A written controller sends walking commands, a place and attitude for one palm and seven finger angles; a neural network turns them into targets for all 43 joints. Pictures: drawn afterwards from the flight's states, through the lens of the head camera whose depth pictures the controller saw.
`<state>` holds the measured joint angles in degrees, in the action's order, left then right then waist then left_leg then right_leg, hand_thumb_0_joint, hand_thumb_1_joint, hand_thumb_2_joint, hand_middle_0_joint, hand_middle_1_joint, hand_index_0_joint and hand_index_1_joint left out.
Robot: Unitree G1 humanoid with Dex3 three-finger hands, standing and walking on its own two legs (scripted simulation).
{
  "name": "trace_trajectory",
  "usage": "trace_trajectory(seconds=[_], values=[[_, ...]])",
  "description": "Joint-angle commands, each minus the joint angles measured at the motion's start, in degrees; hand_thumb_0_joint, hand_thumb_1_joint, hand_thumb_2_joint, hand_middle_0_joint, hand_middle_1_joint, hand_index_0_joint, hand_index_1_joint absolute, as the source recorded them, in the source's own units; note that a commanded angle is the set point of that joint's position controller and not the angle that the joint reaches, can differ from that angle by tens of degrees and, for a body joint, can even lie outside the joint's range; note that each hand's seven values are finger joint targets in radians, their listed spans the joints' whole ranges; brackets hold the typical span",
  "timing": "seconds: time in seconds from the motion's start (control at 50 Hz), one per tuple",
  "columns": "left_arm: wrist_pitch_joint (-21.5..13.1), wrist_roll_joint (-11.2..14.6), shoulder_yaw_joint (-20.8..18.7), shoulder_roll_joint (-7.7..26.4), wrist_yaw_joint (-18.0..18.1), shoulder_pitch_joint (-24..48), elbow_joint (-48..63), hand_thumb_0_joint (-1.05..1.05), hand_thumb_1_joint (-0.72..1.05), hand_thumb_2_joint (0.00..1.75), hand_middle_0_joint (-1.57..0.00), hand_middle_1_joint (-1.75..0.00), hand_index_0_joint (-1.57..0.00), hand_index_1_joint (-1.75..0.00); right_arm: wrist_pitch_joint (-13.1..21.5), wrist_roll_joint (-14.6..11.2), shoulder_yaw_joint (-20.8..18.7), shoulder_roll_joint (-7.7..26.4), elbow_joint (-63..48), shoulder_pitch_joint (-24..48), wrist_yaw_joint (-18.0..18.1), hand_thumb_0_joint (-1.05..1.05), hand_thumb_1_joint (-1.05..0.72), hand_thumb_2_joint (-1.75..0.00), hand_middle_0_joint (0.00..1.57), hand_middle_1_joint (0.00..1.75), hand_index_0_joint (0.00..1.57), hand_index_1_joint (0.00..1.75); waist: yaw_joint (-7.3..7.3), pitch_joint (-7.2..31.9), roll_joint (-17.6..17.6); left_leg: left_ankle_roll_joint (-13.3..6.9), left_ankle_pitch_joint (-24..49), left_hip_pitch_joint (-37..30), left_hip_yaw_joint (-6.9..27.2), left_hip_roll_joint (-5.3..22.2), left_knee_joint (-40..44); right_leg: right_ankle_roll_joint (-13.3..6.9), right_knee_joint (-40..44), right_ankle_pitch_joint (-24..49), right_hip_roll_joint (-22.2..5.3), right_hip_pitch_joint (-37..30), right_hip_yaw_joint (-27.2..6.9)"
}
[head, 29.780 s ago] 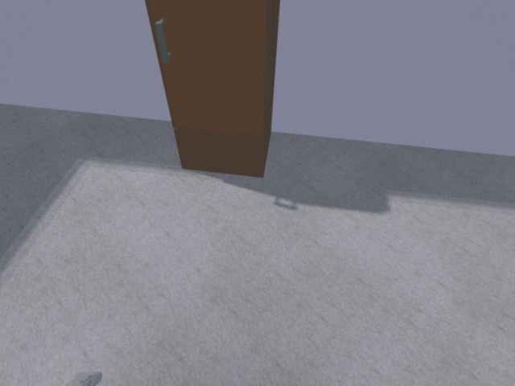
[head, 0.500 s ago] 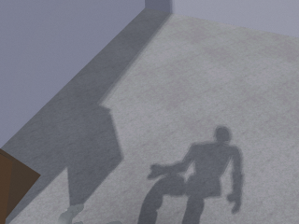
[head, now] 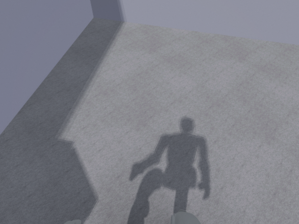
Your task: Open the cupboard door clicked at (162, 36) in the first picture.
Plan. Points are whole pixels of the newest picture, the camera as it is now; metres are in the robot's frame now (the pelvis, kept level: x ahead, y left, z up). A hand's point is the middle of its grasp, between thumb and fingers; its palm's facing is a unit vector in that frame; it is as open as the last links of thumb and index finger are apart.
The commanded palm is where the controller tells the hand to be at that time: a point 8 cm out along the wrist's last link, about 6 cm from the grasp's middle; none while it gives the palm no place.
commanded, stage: walk to a spot facing it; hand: left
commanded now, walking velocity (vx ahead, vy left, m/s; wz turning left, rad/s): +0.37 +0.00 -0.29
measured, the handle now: out of the picture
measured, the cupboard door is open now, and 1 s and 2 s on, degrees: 43 43 43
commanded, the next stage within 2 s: turn to face it in 0.66 s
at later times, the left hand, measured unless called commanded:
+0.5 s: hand (110, 188) +0.25 +0.14 -0.18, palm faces -0.01 -0.98 -0.18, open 7.2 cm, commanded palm none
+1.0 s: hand (125, 115) +0.55 +0.13 -0.18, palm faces -0.06 -0.98 -0.21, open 7.3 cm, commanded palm none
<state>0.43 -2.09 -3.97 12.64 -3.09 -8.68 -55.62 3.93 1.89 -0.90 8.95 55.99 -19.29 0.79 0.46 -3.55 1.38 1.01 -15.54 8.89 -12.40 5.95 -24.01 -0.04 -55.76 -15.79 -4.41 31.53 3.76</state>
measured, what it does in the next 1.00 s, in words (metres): walks ahead: right foot, then left foot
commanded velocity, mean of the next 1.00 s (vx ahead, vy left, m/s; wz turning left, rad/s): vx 0.25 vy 0.00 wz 0.06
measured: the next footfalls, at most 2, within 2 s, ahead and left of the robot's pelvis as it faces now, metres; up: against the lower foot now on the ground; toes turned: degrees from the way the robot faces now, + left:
right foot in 0.14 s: +0.19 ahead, -0.14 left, +0.00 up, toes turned -10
left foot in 0.58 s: +0.44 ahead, +0.07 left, +0.00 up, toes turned +6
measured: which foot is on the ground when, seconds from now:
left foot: down 0.00-0.14, up 0.16-0.56, down 0.58-1.00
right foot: up 0.00-0.12, down 0.14-0.58, up 0.60-0.98, down 1.00-1.00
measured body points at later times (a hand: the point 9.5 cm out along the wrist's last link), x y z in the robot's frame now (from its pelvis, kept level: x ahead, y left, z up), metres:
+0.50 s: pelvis +0.24 -0.04 -0.01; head +0.27 -0.03 +0.44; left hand +0.25 +0.19 -0.17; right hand +0.30 -0.28 -0.15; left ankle +0.35 +0.08 -0.71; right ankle +0.15 -0.13 -0.74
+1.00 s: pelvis +0.45 -0.06 -0.01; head +0.48 -0.06 +0.44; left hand +0.56 +0.18 -0.16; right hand +0.37 -0.26 -0.17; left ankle +0.40 +0.06 -0.74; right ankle +0.50 -0.18 -0.74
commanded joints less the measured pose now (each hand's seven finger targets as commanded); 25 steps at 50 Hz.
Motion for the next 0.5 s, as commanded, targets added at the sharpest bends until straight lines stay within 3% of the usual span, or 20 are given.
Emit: trace_trajectory(seconds=[0.0, 0.06, 0.08, 0.1, 0.12, 0.14, 0.16, 0.18, 0.2, 0.22, 0.26, 0.32, 0.4, 0.46, 0.48], values=[[-1.7, 0.3, 0.6, -0.6, -0.3, 6.7, 5.7, 0.00, 0.90, 0.90, -0.20, -0.30, -0.20, -0.30, 0.0, 0.4, -2.9, 10.0, 0.2, -7.0, -0.2, 0.00, -0.90, -0.90, 0.20, 0.30, 0.20, 0.30, 2.60, -0.3, -9.7, -5.9, 10.1, -0.8, 4.4, 12.7, 11.0, -0.6, 14.2, 2.3, 0.5, -3.6, 3.1], [-1.9, 0.3, 0.2, 1.0, -0.1, 4.5, 4.6, 0.00, 0.90, 0.90, -0.20, -0.30, -0.20, -0.30, -0.6, 0.3, -2.8, 10.7, 0.9, -6.3, -0.3, 0.00, -0.90, -0.90, 0.20, 0.30, 0.20, 0.30, 0.28, 0.7, -7.4, -4.9, 11.7, 1.1, 3.5, 12.6, 6.4, -1.8, 19.5, 2.9, 2.4, -13.5, 5.2], [-2.2, 0.2, -0.3, 2.4, 0.2, -0.9, 2.9, 0.00, 0.90, 0.90, -0.20, -0.30, -0.20, -0.30, -0.7, 0.1, -2.7, 10.7, 1.0, -5.4, -0.3, 0.00, -0.90, -0.90, 0.20, 0.30, 0.20, 0.30, -2.72, 2.7, -4.9, -3.8, 16.2, 3.1, 2.0, 11.2, -0.8, -2.6, 22.5, 3.0, 3.7, -21.7, 5.6], [-2.9, 0.2, -1.1, 5.6, 0.8, -10.3, -0.1, 0.00, 0.90, 0.90, -0.20, -0.30, -0.20, -0.30, -0.7, -0.4, -2.5, 9.9, 0.8, -4.1, -0.8, 0.00, -0.90, -0.90, 0.20, 0.30, 0.20, 0.30, -7.25, 6.8, 0.3, -1.8, 17.7, 10.0, -1.6, 7.7, -13.7, -4.9, 24.9, 0.5, 1.9, -35.6, 1.5], [-3.4, 0.1, -3.3, 12.3, 1.9, -20.0, -3.0, 0.00, 0.90, 0.90, -0.20, -0.30, -0.20, -0.30, -0.3, -1.4, -1.8, 6.2, -0.7, -3.2, -1.2, 0.00, -0.90, -0.90, 0.20, 0.30, 0.20, 0.30, -10.96, 12.5, 14.8, 0.7, -1.4, 24.8, -4.5, 0.6, -33.1, -10.7, 31.5, -5.8, -13.2, -48.5, -20.2], [-3.2, 1.5, -3.4, 15.2, 2.4, -21.4, -3.4, 0.00, 0.90, 0.90, -0.20, -0.30, -0.20, -0.30, -0.3, -1.5, -2.2, 6.4, -3.0, 1.5, -1.0, 0.00, -0.90, -0.90, 0.20, 0.30, 0.20, 0.30, -10.88, 10.9, 15.6, 0.8, -20.4, 32.9, 3.0, -2.1, -46.3, -14.9, 40.3, -0.3, -21.1, -47.5, -34.8], [-3.3, 1.6, -2.9, 14.0, 2.9, -17.6, -2.8, 0.00, 0.90, 0.90, -0.20, -0.30, -0.20, -0.30, -0.4, -1.4, -2.8, 7.2, -2.1, 3.8, -0.9, 0.00, -0.90, -0.90, 0.20, 0.30, 0.20, 0.30, -9.06, 8.1, 13.8, 0.4, -15.4, 34.6, 8.9, 0.7, -51.6, -14.7, 41.0, -1.3, -20.3, -41.2, -33.6], [-3.2, 1.6, -2.1, 10.8, 3.2, -12.2, -1.4, 0.00, 0.90, 0.90, -0.20, -0.30, -0.20, -0.30, -0.7, -1.2, -3.1, 6.9, -1.5, 3.9, -0.7, 0.00, -0.90, -0.90, 0.20, 0.30, 0.20, 0.30, -5.92, 4.9, 10.9, 0.6, -9.7, 34.0, 10.9, 2.9, -51.2, -13.1, 41.6, -2.4, -18.6, -35.0, -27.5], [-3.1, 1.5, -1.3, 7.9, 3.4, -7.5, -0.1, 0.00, 0.90, 0.90, -0.20, -0.30, -0.20, -0.30, -1.1, -0.8, -3.0, 6.4, 0.1, 2.9, -0.7, 0.00, -0.90, -0.90, 0.20, 0.30, 0.20, 0.30, -3.26, 3.4, 6.4, 0.8, -6.2, 29.5, 11.5, 4.8, -47.2, -11.6, 42.7, -2.4, -16.0, -28.5, -20.5], [-3.5, 1.2, -0.7, 5.9, 3.4, -5.4, 0.4, 0.00, 0.90, 0.90, -0.20, -0.30, -0.20, -0.30, -1.7, -0.5, -2.8, 5.0, 1.4, 1.5, -0.8, 0.00, -0.90, -0.90, 0.20, 0.30, 0.20, 0.30, -1.30, 2.0, 4.4, 1.3, -4.1, 25.4, 10.5, 4.8, -43.5, -10.3, 43.8, 0.9, -13.4, -22.8, -15.1], [-4.3, 0.9, -0.4, 4.6, 3.2, -4.0, 0.0, 0.00, 0.90, 0.90, -0.20, -0.30, -0.20, -0.30, -2.6, -0.3, -2.6, 3.3, 3.2, -2.2, -1.0, 0.00, -0.90, -0.90, 0.20, 0.30, 0.20, 0.30, 1.35, 1.2, 5.2, 2.0, -1.5, 21.8, 9.0, 4.1, -37.0, -9.6, 44.8, 4.6, -10.8, -19.3, -8.4], [-5.4, 0.9, -0.5, 3.3, 3.1, -6.7, -1.5, 0.00, 0.90, 0.90, -0.20, -0.30, -0.20, -0.30, -2.5, -0.2, -2.7, 2.3, 2.3, 0.5, -1.6, 0.00, -0.90, -0.90, 0.20, 0.30, 0.20, 0.30, 0.88, 0.1, 3.8, 2.0, 2.5, 23.0, 7.9, 2.9, -29.7, -10.2, 45.4, 8.6, -9.3, -21.3, -6.9], [-5.8, 1.0, 0.0, 4.2, 3.1, -10.4, -3.8, 0.00, 0.90, 0.90, -0.20, -0.30, -0.20, -0.30, -1.6, -0.5, -2.6, 3.0, -0.8, 8.8, -2.3, 0.00, -0.90, -0.90, 0.20, 0.30, 0.20, 0.30, -1.07, -0.4, 4.0, 1.4, 4.2, 25.3, 7.4, 1.9, -19.6, -10.2, 43.2, 16.2, -10.1, -28.6, -6.7], [-5.7, 1.0, -0.2, 5.8, 3.3, -10.6, -4.4, 0.00, 0.90, 0.90, -0.20, -0.30, -0.20, -0.30, -1.0, -0.7, -2.6, 4.0, -2.0, 12.1, -2.7, 0.00, -0.90, -0.90, 0.20, 0.30, 0.20, 0.30, -1.06, -1.5, 4.0, 0.0, 3.9, 21.8, 6.8, 0.7, -14.4, -9.5, 42.1, 17.5, -11.4, -29.6, -6.3], [-5.6, 1.0, -0.1, 6.0, 3.3, -10.6, -4.9, 0.00, 0.90, 0.90, -0.20, -0.30, -0.20, -0.30, -0.9, -0.7, -2.6, 4.4, -1.9, 11.9, -2.6, 0.00, -0.90, -0.90, 0.20, 0.30, 0.20, 0.30, -0.35, -2.0, 4.0, -0.4, 4.1, 19.5, 6.0, -0.2, -12.6, -9.0, 40.8, 19.4, -11.3, -29.3, -5.6]])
